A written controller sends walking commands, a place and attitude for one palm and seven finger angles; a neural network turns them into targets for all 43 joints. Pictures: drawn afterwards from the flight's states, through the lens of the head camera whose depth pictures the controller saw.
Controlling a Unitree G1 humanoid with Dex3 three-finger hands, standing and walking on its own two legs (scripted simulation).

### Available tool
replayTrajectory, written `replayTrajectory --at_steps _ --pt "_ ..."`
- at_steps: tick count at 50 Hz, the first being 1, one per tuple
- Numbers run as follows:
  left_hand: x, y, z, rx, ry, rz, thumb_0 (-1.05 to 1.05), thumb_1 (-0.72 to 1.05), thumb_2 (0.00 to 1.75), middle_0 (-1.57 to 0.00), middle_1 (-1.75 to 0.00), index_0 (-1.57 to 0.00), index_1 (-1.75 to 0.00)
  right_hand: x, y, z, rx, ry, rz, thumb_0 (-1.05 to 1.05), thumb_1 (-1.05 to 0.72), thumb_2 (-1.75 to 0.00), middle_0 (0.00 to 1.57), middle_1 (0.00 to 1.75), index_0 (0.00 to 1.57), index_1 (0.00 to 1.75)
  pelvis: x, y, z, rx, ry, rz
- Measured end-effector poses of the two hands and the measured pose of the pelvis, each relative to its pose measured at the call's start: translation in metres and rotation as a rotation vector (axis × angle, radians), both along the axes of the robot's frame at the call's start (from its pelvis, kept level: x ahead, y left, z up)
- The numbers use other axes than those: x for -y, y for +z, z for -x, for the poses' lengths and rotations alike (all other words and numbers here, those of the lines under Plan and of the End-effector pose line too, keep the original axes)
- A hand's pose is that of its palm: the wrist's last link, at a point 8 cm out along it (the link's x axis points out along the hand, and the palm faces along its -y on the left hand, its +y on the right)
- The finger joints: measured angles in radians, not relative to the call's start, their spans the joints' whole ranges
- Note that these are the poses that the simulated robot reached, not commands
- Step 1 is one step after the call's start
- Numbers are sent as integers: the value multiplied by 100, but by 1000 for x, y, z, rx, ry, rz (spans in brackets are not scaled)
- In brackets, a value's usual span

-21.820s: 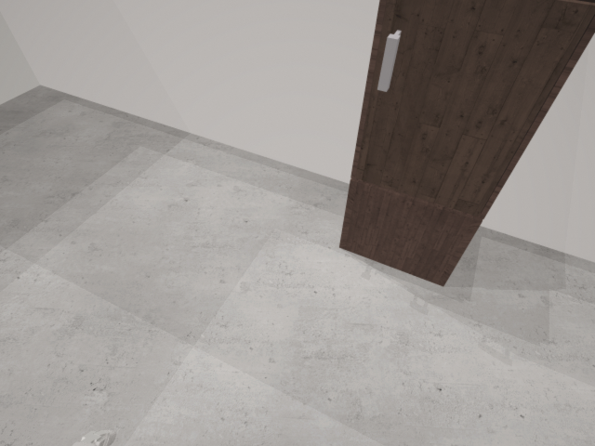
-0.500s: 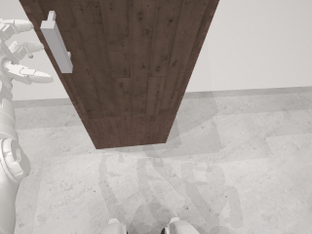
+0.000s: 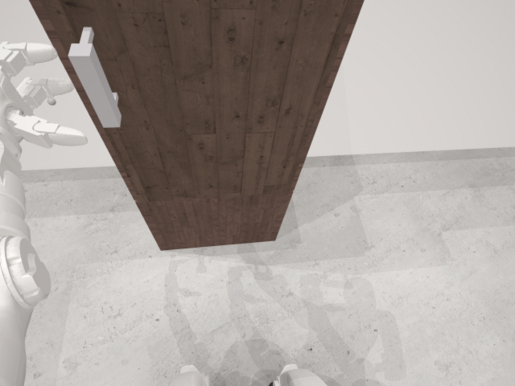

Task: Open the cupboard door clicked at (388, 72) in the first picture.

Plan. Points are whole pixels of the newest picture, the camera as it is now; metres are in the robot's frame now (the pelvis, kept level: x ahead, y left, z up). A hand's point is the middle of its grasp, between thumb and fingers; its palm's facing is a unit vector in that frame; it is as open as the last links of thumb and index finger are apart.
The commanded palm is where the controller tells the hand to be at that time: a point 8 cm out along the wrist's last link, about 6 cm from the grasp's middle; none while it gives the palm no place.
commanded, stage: slide the fingers in behind the handle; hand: left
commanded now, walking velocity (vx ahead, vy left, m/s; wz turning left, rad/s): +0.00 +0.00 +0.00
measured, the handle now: (100, 79) +0.55 +0.19 +0.12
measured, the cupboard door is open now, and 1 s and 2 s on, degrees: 0 0 0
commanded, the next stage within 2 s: close the thumb around the handle in 1.52 s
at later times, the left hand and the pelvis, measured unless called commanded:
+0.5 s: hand (82, 102) +0.50 +0.21 +0.12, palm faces +0.03 -1.00 +0.00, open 14.0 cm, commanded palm +0.48 +0.25 +0.12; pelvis +0.00 +0.00 +0.00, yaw +0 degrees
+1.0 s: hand (108, 101) +0.50 +0.17 +0.13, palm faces +0.02 -1.00 +0.00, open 13.9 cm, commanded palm +0.48 +0.22 +0.12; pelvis -0.01 -0.01 +0.00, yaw +1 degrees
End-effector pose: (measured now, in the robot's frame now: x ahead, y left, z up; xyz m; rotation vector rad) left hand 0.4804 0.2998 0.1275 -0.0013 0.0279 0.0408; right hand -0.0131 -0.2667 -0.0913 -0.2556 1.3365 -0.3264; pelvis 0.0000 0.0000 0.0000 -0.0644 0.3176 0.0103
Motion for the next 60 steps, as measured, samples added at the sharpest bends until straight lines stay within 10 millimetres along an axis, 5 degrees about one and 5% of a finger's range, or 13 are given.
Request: replayTrajectory --at_steps 19,45,60 --pt "30 -4 0 3 -19 10 -1 -50 30 -30 -120 -30 -120 -4 -4 -13 33 23 -26 0 -90 -90 21 30 20 30 -1 1 -1 13 6 -3" --pt "63 -3 -1 8 2 -4 -1 -50 30 -30 -120 -31 -122 2 -8 9 12 20 -43 0 -90 -90 21 30 20 30 7 -1 8 16 12 -11" --pt "82 -1 0 13 3 -4 -1 -50 30 -30 -120 -30 -121 2 -11 3 38 20 -63 0 -90 -90 21 30 20 30 9 1 7 26 9 -18"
